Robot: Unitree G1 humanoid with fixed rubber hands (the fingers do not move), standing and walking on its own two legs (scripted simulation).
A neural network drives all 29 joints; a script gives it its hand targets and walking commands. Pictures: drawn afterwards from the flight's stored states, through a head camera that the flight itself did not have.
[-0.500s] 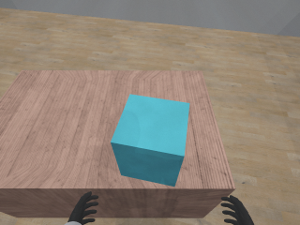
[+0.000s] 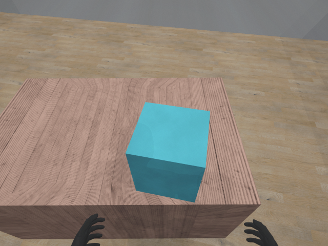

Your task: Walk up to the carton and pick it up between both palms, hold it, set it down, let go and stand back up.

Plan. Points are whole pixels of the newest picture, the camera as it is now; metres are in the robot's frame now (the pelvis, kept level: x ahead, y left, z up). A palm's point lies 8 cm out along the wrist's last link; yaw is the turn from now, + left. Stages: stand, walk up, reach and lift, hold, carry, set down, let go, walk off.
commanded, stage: stand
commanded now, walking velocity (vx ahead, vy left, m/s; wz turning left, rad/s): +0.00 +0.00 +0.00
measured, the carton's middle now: (170, 153) +0.42 +0.02 -0.10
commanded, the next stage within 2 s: none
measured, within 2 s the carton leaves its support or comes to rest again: neither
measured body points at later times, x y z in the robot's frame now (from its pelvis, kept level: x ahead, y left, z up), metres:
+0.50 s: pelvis +0.00 +0.02 +0.00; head -0.01 +0.02 +0.45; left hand +0.07 +0.30 -0.13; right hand +0.08 -0.26 -0.13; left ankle +0.00 +0.12 -0.74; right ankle +0.00 -0.12 -0.74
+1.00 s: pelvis -0.01 +0.02 +0.00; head -0.02 +0.02 +0.45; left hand +0.04 +0.31 -0.13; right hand +0.07 -0.26 -0.13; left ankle +0.00 +0.12 -0.74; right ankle +0.00 -0.12 -0.74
